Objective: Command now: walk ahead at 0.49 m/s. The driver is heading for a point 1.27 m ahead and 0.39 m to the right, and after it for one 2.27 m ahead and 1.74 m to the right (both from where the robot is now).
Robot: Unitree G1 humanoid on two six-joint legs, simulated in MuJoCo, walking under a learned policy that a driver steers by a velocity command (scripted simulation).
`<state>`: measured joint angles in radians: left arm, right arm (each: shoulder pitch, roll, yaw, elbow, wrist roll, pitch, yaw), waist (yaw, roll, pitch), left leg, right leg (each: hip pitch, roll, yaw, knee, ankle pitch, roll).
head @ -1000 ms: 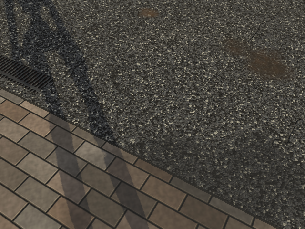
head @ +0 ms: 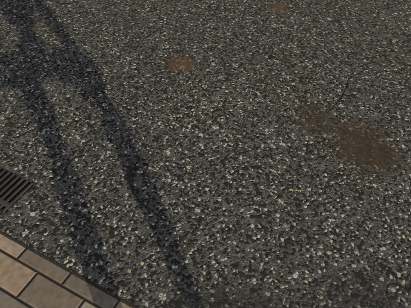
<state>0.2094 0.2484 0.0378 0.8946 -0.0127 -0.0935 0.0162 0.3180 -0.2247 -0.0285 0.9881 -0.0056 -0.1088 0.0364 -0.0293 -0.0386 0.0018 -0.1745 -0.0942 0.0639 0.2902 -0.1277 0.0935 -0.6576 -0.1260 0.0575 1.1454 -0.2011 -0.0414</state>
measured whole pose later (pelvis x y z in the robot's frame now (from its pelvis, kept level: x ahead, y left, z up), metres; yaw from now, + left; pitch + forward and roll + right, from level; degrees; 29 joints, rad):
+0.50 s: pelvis +0.28 -0.08 +0.00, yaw +1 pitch +1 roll +0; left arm 0.28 0.22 0.04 0.91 0.00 -0.11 -0.03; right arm 0.24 -0.28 -0.04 0.93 0.02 -0.09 0.00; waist 0.02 0.04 0.00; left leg -0.56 0.09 -0.03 1.13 -0.26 0.05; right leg -0.23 0.05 -0.07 0.35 -0.14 -0.07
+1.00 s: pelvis +0.54 -0.02 -0.01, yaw -9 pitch +2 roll +0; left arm 0.33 0.27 0.07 0.92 -0.03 -0.07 0.02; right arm 0.15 -0.24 -0.05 0.88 -0.01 -0.12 0.02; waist 0.01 -0.04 0.02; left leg -0.33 0.00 0.08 0.45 -0.15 0.03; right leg -0.45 -0.04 0.05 1.19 -0.36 -0.04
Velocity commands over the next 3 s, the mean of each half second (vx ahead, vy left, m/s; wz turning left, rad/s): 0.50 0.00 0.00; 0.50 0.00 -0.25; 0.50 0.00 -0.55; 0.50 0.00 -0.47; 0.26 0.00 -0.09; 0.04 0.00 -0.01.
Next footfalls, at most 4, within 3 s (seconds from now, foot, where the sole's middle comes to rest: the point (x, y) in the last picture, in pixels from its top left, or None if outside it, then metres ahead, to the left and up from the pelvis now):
0.30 right None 0.34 -0.17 -0.78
0.86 left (186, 271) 0.65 0.07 -0.78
1.40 right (273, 220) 0.84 -0.26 -0.78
1.92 left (258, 151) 1.19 -0.24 -0.78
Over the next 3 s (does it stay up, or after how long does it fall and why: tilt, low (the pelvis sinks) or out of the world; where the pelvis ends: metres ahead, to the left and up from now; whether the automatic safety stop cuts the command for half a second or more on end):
stays up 1.23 -0.39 -0.01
